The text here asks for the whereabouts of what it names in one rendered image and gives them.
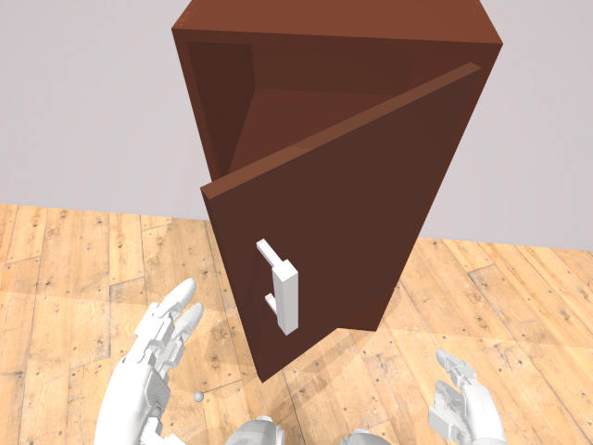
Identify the robot right hand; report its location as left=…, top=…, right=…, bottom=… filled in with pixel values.
left=429, top=349, right=506, bottom=445

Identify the handle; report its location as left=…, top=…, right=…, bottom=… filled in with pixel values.
left=257, top=238, right=298, bottom=336

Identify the left robot thigh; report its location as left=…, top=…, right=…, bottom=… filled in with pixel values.
left=225, top=420, right=284, bottom=445

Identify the robot left hand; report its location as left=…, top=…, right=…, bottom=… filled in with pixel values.
left=94, top=278, right=204, bottom=445

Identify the cupboard door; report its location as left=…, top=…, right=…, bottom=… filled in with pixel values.
left=200, top=62, right=482, bottom=383

